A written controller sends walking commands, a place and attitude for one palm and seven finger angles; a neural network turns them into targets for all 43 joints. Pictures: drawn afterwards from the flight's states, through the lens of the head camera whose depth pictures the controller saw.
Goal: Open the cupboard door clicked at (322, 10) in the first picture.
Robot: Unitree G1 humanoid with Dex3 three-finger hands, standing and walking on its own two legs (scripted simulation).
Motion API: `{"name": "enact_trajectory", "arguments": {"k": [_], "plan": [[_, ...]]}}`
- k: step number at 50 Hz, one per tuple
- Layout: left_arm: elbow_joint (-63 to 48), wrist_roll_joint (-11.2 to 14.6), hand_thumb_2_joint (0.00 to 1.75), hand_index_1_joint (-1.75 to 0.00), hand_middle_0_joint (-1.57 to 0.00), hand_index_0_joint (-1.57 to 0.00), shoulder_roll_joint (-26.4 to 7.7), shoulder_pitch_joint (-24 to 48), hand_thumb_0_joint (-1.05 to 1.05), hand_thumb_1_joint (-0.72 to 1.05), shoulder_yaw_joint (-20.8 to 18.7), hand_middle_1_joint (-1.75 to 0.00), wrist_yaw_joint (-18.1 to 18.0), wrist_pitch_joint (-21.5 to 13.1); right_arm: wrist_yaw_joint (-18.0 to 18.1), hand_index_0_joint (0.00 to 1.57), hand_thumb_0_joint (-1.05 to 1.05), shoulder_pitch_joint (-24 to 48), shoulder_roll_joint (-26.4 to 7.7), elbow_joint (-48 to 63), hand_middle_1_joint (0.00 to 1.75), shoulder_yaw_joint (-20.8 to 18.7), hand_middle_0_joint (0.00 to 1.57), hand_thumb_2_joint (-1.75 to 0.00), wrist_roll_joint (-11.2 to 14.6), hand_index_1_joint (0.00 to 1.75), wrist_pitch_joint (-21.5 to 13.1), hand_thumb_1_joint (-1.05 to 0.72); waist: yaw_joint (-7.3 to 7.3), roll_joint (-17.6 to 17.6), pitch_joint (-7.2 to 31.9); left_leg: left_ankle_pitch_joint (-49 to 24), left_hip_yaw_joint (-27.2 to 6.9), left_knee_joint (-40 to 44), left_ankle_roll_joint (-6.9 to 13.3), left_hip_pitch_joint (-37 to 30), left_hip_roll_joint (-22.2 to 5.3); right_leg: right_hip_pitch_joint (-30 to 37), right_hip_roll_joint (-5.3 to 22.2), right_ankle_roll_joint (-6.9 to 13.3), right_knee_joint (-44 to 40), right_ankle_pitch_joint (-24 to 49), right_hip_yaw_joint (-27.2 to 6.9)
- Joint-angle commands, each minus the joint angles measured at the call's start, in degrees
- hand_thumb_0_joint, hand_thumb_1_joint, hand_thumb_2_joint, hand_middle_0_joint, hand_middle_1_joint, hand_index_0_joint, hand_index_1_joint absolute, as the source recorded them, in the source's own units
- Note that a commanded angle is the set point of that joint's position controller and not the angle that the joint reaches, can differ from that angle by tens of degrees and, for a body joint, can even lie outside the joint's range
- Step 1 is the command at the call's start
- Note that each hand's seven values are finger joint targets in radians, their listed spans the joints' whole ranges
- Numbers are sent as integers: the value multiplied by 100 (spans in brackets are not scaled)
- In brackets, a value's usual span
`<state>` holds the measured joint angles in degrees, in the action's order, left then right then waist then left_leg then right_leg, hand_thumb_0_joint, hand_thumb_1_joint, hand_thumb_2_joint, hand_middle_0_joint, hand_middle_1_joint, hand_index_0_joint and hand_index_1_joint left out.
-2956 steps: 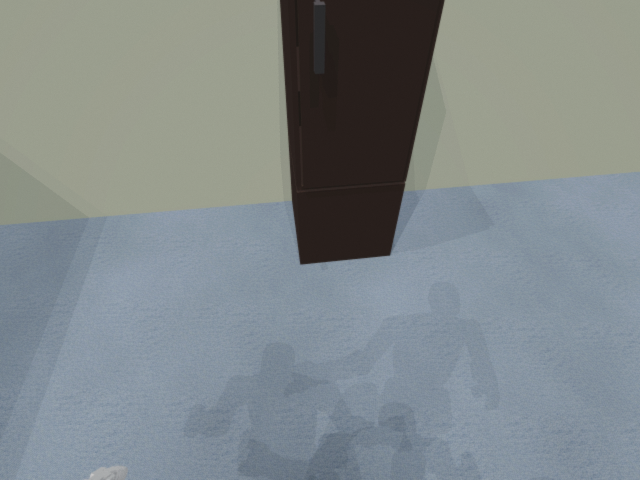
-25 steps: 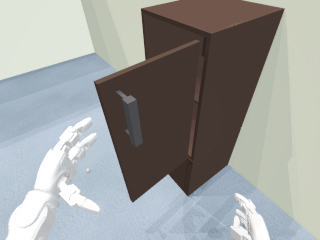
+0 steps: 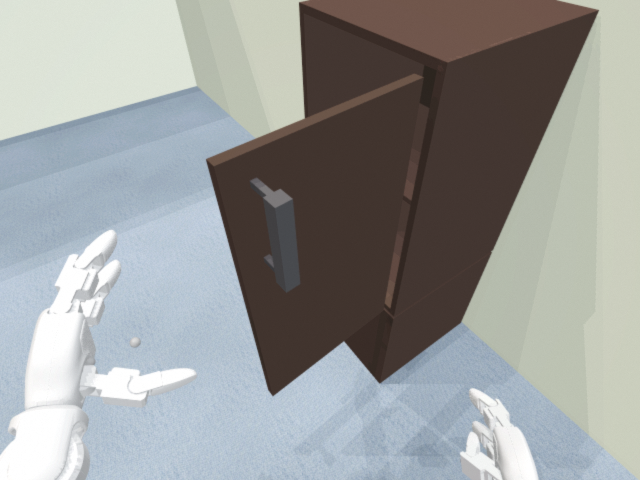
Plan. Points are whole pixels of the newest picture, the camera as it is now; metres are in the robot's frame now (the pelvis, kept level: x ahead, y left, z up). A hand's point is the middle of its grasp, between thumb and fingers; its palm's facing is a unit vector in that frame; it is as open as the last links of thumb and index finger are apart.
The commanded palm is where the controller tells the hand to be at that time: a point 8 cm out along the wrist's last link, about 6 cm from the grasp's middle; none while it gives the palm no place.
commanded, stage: draw the hand back to the body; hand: left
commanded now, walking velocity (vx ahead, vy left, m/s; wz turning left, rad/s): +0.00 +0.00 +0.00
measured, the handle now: (274, 236) +0.37 +0.11 +0.13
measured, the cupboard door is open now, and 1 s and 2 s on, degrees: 94 94 94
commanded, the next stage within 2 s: step back with the hand held close in 0.84 s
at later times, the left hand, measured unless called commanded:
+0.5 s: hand (95, 305) +0.23 +0.27 +0.15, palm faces +0.44 -0.81 -0.40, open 8.6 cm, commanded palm +0.18 +0.30 +0.17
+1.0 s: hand (96, 307) +0.22 +0.26 +0.16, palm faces +0.45 -0.80 -0.39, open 7.4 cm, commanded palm +0.17 +0.30 +0.17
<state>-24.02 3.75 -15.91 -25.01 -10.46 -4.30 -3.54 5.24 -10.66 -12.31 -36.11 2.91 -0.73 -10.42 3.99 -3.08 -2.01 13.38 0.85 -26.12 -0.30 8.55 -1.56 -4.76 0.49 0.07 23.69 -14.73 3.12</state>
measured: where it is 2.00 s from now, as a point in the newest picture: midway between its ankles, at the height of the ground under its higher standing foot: outside the picture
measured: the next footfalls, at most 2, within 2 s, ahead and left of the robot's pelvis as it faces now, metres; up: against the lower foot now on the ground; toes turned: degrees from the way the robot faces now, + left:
none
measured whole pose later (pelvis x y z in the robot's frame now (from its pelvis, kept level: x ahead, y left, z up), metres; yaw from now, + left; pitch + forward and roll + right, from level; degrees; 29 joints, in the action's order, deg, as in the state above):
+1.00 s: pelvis +0.02 +0.00 +0.00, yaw -1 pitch -4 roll +0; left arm -21.1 3.5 -19.0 -24.3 -19.3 -6.3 -4.1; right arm 4.3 -10.3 -12.2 -36.6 1.1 -0.4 -3.5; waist 4.1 -3.6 -1.6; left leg 13.6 1.9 -22.3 -0.5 4.9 -1.8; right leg -1.3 0.2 0.0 19.4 -14.3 2.1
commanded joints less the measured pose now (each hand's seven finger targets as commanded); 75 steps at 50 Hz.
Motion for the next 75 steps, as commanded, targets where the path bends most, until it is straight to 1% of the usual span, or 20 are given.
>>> {"name": "enact_trajectory", "arguments": {"k": [1, 8, 12, 23, 25, 30, 33, 39, 42, 46, 48, 49, 50, 52, 55, 60, 64, 67, 72, 75], "plan": [[-1105, -130, 57, -30, -17, -17, -892, 728, 0, 13, -636, -30, -284, -515, 64, 20, 0, 799, -561, 809, 30, -261, 20, -90, -15, 30, -158, -90, -84, 106, 425, -638, -8, 568, 139, -517, 47, -252, -23, 77, -641, 520, -92], [-1064, -122, 68, -30, -18, -18, -1073, 461, 0, 37, -986, -30, -312, -558, 14, 20, 0, 824, -569, 779, 30, -328, 20, -90, -17, 30, 38, -90, 0, -21, 660, -1403, 42, 546, 125, -692, 29, 68, -23, 79, -526, 1317, -91], [-922, -93, 74, -30, -19, -19, -1182, 390, 0, 51, -1201, -30, -313, -527, -2, 20, 0, 801, -586, 781, 30, -363, 20, -90, -2, 30, 151, -90, 11, 141, 598, -1659, 64, 525, 123, -670, 17, 123, -40, 68, -522, 1576, -83], [-987, -46, 90, -30, -20, -20, -1446, 509, 0, 90, -1625, -30, -340, -470, -12, 20, 0, 725, -596, 799, 30, -418, 20, -90, 21, 30, 284, -90, 21, -171, 759, -2248, 86, 460, 104, -828, 12, 191, -43, 62, -474, 1981, -82], [-826, -37, 90, -30, -20, -20, -1251, 507, 0, 90, -1430, -30, -313, -414, -26, 20, 0, 756, -602, 810, 30, -403, 20, -90, 20, 30, 309, -90, -23, 2, 531, -2093, 91, 491, 106, -768, 9, 98, -53, 45, -532, 1911, -62], [-806, -40, 90, -30, -20, -20, -1279, 535, 0, 90, -1420, -30, -306, -392, -31, 20, 0, 768, -613, 835, 30, -424, 20, -90, 17, 30, 360, -90, -13, 98, 596, -1960, 103, 505, 129, -770, 21, 117, -51, 40, -557, 1874, -82], [-983, -56, 90, -30, -20, -20, -1406, 612, 0, 90, -1528, -30, -326, -418, -29, 20, 0, 756, -605, 824, 30, -421, 20, -90, 4, 30, 353, -90, 8, -151, 764, -2075, 107, 471, 123, -829, 35, 183, -46, 55, -539, 1955, -97], [-932, -62, 90, -30, -20, -20, -1361, 592, 0, 90, -1496, -30, -327, -381, -31, 20, 0, 777, -584, 819, 30, -395, 20, -90, 8, 30, 357, -90, -3, -195, 613, -1992, 90, 498, 92, -764, 41, 168, -58, 66, -581, 1863, -84], [-823, -32, 90, -30, -20, -20, -1367, 503, 0, 90, -1556, -30, -325, -399, -28, 20, 0, 777, -583, 815, 30, -409, 20, -90, 5, 30, 351, -90, 8, 87, 606, -1887, 97, 525, 118, -732, 33, 149, -71, 48, -591, 1832, -79], [-782, -33, 90, -30, -20, -20, -1328, 552, 0, 90, -1504, -30, -307, -417, -25, 20, 0, 807, -588, 808, 30, -408, 20, -90, 16, 30, 352, -90, -7, 2, 488, -1686, 105, 559, 112, -718, 29, 77, -71, 43, -649, 1644, -79], [-1412, -20, 90, -30, -20, -20, -1510, 768, 0, 90, -1599, -30, -319, -513, -24, 20, 0, 849, -576, 889, 30, -415, 20, -90, 17, 30, 294, -90, 37, -97, 804, -1667, 72, 523, 131, -813, 52, 180, -53, 41, -634, 1648, -124], [-1623, -85, 90, -30, -20, -20, -2450, 1548, 0, 90, -2470, -30, -387, -772, -30, 20, 0, 778, -575, 1124, 30, -281, 20, -90, 126, 30, 432, -90, -207, -355, 93, -1171, 5, 354, 184, -316, -9, -422, 213, 66, -875, 1899, -475], [-998, -28, 90, -30, -20, -20, -1803, 506, 0, 90, -2009, -30, -297, -762, -4, 20, 0, 822, -584, 953, 30, -368, 20, -90, 72, 30, 510, -90, -232, 184, 167, -1109, -54, 211, 203, -165, -43, -527, 334, 48, -846, 2029, -462], [-914, -40, 90, -30, -20, -20, -1427, -303, 0, 90, -1663, -30, -211, -699, -34, 20, 0, 750, -682, 1067, 30, -455, 20, -90, 69, 30, 656, -90, -263, 309, 484, -1410, 35, 80, 209, -269, -85, -559, 394, 13, -673, 2417, -445], [-1131, -30, 90, -30, -20, -20, -1546, -491, 0, 90, -1764, -30, -234, -702, 2, 20, 0, 688, -714, 1169, 30, -526, 20, -90, 101, 30, 781, -90, -291, 181, 1000, -2100, 50, 31, 178, -347, -209, -383, 395, -31, -335, 2842, -370], [-1366, -28, 90, -30, -20, -20, -1766, -597, 0, 90, -1960, -30, -328, -692, 58, 20, 0, 655, -699, 1337, 30, -574, 20, -90, 154, 30, 889, -90, -293, 174, 1221, -2448, 2, 32, 151, -223, -331, -397, 352, -62, -14, 2838, -355], [-1570, -44, 90, -30, -20, -20, -1899, -648, 0, 90, -2089, -30, -402, -740, 71, 20, 0, 642, -717, 1409, 30, -612, 20, -90, 171, 30, 905, -90, -287, 125, 1247, -2199, -13, 30, 157, 40, -357, -417, 358, -69, 110, 2625, -387], [-1634, -55, 90, -30, -20, -20, -1828, -714, 0, 90, -2053, -30, -454, -791, 54, 20, 0, 584, -722, 1458, 30, -609, 20, -90, 176, 30, 850, -90, -313, 45, 1012, -1498, -120, 173, 180, 459, -410, -554, 313, -77, 152, 1898, -436], [-1766, -148, 90, -30, -20, -20, -1733, -681, 0, 90, -2085, -30, -519, -994, 23, 20, 0, 526, -812, 1506, 30, -608, 20, -90, 170, 30, 669, -90, -348, -463, 627, 887, -491, 811, 339, 1726, -611, -340, 100, -78, 471, 342, -383], [-1725, -225, 90, -30, -20, -20, -1707, -590, 0, 90, -2182, -30, -532, -1131, 27, 20, 0, 483, -832, 1517, 30, -619, 20, -90, 164, 30, 530, -90, -340, -620, 484, 1994, -761, 1180, 515, 2743, -821, 217, -46, -124, 1040, 181, -308]]}}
